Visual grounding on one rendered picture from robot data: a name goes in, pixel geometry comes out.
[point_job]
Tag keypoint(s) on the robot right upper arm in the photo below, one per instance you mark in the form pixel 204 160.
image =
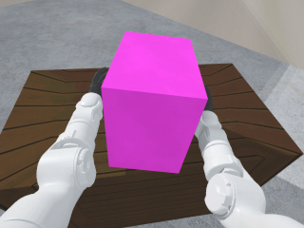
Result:
pixel 240 203

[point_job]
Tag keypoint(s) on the robot right hand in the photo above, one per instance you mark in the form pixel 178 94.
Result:
pixel 209 104

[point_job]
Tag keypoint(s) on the robot left hand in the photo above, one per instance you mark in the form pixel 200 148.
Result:
pixel 97 82

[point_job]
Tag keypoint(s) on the pedestal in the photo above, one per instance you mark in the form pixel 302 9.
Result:
pixel 125 197

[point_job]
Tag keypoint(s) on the robot left upper arm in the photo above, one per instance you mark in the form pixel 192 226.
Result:
pixel 63 175

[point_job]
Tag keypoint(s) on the carton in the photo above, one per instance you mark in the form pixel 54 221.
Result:
pixel 153 98

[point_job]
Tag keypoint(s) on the robot left forearm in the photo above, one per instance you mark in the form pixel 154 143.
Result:
pixel 82 127

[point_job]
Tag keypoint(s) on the robot right forearm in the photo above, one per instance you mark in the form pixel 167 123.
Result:
pixel 215 149

